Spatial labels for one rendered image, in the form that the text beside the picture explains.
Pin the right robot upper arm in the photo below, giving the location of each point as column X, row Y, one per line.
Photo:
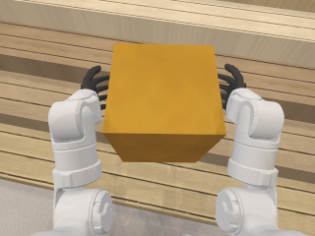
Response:
column 248, row 212

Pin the robot right hand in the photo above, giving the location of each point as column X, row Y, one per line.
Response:
column 235, row 82

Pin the robot left hand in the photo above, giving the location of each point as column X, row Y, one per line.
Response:
column 90, row 83

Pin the left robot forearm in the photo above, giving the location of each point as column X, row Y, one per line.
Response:
column 72, row 133

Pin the right robot forearm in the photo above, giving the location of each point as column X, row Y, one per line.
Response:
column 257, row 136

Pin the carton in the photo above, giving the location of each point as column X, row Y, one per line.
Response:
column 163, row 102

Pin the left robot upper arm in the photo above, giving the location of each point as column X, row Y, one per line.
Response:
column 87, row 212

